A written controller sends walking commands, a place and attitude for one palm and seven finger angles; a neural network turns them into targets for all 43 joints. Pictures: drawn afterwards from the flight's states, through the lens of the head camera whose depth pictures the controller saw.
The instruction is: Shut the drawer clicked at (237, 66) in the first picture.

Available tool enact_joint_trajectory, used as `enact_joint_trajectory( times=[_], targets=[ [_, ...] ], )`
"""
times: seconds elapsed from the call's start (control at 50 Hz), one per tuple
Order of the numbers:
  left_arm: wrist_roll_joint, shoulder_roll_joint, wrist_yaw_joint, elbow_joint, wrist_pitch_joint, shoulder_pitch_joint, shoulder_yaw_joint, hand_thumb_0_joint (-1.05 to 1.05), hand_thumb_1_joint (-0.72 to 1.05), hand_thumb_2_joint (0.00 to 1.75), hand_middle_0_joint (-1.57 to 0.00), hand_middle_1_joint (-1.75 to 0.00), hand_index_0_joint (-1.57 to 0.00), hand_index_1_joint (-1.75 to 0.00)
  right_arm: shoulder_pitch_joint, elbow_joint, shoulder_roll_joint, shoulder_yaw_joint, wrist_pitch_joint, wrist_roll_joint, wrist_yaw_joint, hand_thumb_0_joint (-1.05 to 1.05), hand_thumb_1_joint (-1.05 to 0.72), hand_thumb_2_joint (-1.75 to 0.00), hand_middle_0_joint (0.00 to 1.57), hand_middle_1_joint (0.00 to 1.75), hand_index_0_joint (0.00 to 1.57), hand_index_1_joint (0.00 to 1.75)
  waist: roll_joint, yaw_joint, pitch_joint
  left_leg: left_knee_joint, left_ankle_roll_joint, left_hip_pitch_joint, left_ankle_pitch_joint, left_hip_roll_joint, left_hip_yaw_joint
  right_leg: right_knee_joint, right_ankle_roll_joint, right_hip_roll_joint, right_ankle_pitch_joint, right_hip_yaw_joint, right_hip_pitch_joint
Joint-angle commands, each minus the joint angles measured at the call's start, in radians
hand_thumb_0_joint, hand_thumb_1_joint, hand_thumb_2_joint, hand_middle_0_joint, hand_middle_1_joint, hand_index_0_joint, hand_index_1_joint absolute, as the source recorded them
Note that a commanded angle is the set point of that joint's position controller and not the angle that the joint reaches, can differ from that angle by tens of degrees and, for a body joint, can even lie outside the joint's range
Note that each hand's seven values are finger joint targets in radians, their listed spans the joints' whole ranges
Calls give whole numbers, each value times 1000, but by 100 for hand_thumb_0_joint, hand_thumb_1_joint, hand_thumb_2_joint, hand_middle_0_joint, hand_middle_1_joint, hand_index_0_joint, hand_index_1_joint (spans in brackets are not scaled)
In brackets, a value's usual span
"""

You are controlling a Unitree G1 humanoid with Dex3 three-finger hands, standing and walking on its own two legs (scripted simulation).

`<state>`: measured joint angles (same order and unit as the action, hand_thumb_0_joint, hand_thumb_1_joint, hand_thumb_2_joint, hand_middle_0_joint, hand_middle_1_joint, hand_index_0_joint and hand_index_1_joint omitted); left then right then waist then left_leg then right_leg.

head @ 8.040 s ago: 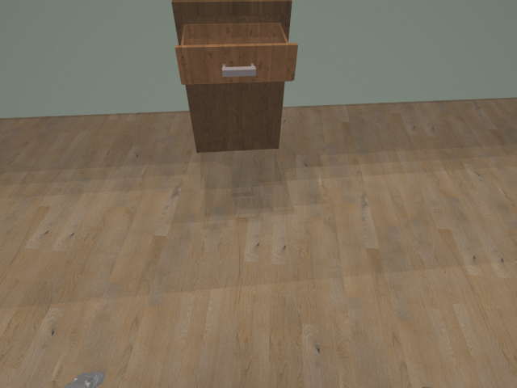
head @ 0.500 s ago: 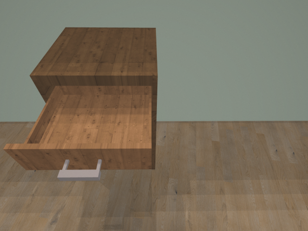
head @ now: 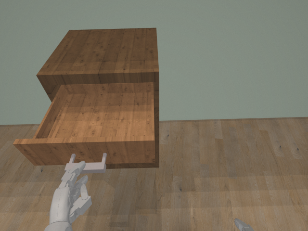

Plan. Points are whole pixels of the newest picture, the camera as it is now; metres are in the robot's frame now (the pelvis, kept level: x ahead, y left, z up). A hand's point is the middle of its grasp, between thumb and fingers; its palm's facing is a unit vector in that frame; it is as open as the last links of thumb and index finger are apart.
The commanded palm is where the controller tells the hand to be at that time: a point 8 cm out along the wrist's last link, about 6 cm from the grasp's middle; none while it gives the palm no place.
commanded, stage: raise the hand and make a fist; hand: left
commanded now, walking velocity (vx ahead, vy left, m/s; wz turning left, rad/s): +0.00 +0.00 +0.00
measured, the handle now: (87, 162) +0.35 +0.24 -0.08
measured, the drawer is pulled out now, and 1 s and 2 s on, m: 0.30 0.30 0.30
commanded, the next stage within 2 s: bring the fist close to the handle in 1.70 s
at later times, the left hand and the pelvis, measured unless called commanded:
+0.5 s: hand (96, 212) +0.18 +0.16 -0.02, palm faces -0.06 -1.00 -0.07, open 4.5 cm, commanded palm +0.13 +0.24 -0.02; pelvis -0.03 -0.03 -0.08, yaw +1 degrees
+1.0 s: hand (78, 213) +0.17 +0.19 +0.01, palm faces +0.05 -1.00 -0.05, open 3.1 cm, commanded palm +0.13 +0.24 +0.01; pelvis -0.01 +0.00 -0.06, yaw +1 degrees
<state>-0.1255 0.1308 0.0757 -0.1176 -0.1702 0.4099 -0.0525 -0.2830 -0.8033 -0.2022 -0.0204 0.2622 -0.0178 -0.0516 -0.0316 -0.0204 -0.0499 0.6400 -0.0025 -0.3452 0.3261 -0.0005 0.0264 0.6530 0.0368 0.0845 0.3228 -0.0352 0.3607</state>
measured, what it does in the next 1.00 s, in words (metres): lowers itself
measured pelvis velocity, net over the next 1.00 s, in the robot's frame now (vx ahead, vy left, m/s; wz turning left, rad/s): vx -0.01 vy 0.00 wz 0.01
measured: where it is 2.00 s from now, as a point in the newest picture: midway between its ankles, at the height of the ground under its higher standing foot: outside the picture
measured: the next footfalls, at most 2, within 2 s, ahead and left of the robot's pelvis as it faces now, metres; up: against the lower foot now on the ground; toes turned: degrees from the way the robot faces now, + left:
none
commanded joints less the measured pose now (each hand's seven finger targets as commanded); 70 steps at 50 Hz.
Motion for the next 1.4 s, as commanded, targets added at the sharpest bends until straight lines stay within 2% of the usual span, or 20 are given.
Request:
enact_joint_trajectory(
  times=[0.0,0.02,0.04,0.08,0.12,0.16,0.22,0.3,0.34,0.4,0.48,0.58,0.64,0.72,0.82,0.94,1.06,1.24,1.3,1.38],
  targets=[
    [-54,-15,-170,-32,-293,287,-55,0,90,90,-42,-54,-42,-54,154,261,-135,-70,80,18,32,0,-90,-90,20,30,20,30,343,73,25,75,20,-297,20,1,-17,87,-49,-89,116,-104,250],
    [-71,19,-228,-25,-369,282,-88,0,90,90,-44,-56,-44,-56,170,285,-142,-78,80,19,43,0,-90,-90,20,30,20,30,304,82,-7,127,25,-344,36,8,-3,132,-53,-86,127,-88,273],
    [-73,59,-282,-37,-434,271,-127,0,90,90,-46,-58,-46,-58,173,306,-146,-83,79,18,60,0,-90,-90,20,30,20,30,169,89,-13,166,32,-361,44,16,8,171,-67,-78,123,-73,291],
    [-79,120,-330,-20,-472,245,-179,0,90,90,-50,-62,-50,-62,198,372,-144,-81,76,10,64,0,-90,-90,20,30,20,30,39,104,-89,230,22,-418,82,31,29,235,-72,-70,141,-47,319],
    [-94,155,-331,124,-454,186,-201,0,90,90,-54,-67,-54,-67,211,434,-138,-78,63,0,52,0,-90,-90,20,30,20,30,11,110,-181,267,7,-450,121,33,40,259,-66,-67,190,-13,322],
    [-116,184,-298,295,-451,37,-214,0,90,90,-58,-71,-58,-71,202,467,-134,-76,61,-3,35,0,-90,-90,20,30,20,30,-21,87,-249,298,-2,-464,183,26,20,253,-58,-64,300,31,352],
    [-131,198,-248,520,-505,-79,-207,0,90,90,-64,-78,-64,-78,143,445,-117,-62,70,2,6,0,-90,-90,20,30,20,30,-94,36,-297,365,-18,-437,147,13,-11,259,-63,-68,277,62,386],
    [-136,172,-315,503,-526,-106,-121,0,90,90,-72,-86,-72,-86,103,389,-137,-50,89,0,-21,0,-90,-90,20,30,20,30,-23,-44,-241,440,-28,-484,134,-4,-37,259,-57,-80,258,70,456],
    [-148,177,-387,375,-460,-93,-109,0,90,90,-76,-91,-76,-91,102,368,-152,-43,89,-12,-31,0,-90,-90,20,30,20,30,20,-64,-193,458,-30,-523,140,-6,-45,240,-54,-83,271,81,451],
    [-175,217,-466,230,-285,-14,-172,0,90,90,-82,-97,-82,-97,121,385,-162,-45,72,-36,-43,0,-90,-90,20,30,20,30,96,-24,-195,435,-29,-572,152,4,-37,179,-37,-65,332,113,379],
    [-228,290,-444,294,-108,118,-356,0,90,90,-90,-106,-90,-106,168,437,-134,-56,29,-42,-46,0,-90,-90,20,30,20,30,101,84,-334,377,-22,-484,-10,21,-29,184,-29,-50,129,95,183],
    [-212,222,-306,410,-218,238,-371,0,90,90,-100,-117,-100,-117,144,396,-78,-71,19,-19,-22,0,-90,-90,20,30,20,30,62,103,-330,333,-8,-408,-178,8,-36,284,-40,-78,-203,-2,163],
    [-166,178,-304,422,-312,228,-268,0,90,90,-106,-123,-106,-123,151,382,-92,-72,30,-6,-5,0,-90,-90,20,30,20,30,24,53,-253,335,-15,-398,-164,6,-38,295,-42,-87,-156,-32,263],
    [-171,147,-386,391,-358,193,-168,0,90,90,-114,-132,-114,-132,135,386,-130,-66,61,-15,-5,0,-90,-90,20,30,20,30,14,-6,-182,341,-17,-417,-22,5,-54,261,-45,-84,40,-20,374],
    [-182,207,-394,548,-349,156,-203,0,90,90,-124,-143,-124,-143,116,414,-147,-61,84,-14,-17,0,-90,-90,20,30,20,30,-50,23,-310,315,-21,-336,-33,4,-67,282,-55,-86,49,-36,345],
    [-152,172,-292,565,-263,273,-206,0,90,90,-136,-156,-136,-156,128,444,-118,-54,30,-16,-4,0,-90,-90,20,30,20,30,-64,57,-286,267,-8,-292,-132,-4,-74,294,-57,-96,-29,-81,299],
    [-116,148,-296,546,-160,281,-137,0,90,90,-140,-160,-140,-160,139,489,-124,-40,-15,-20,2,0,-90,-90,20,30,20,30,-8,31,-165,235,-8,-335,-38,-5,-74,249,-50,-96,16,-88,306],
    [-136,212,-271,664,-250,272,-205,0,90,90,-140,-160,-140,-160,114,484,-119,-31,-4,-14,-2,0,-90,-90,20,30,20,30,-43,41,-219,246,-4,-296,-56,-5,-79,249,-58,-103,20,-80,294],
    [-136,167,-287,632,-240,261,-152,0,90,90,-140,-160,-140,-160,117,484,-124,-26,-1,-18,0,0,-90,-90,20,30,20,30,-72,24,-175,237,-3,-308,-3,-3,-77,236,-56,-99,62,-79,317],
    [-137,160,-307,579,-198,271,-143,0,90,90,-140,-160,-140,-160,119,487,-135,-30,2,-25,-6,0,-90,-90,20,30,20,30,-15,18,-171,233,-8,-332,31,0,-78,219,-51,-96,83,-74,307]
  ],
)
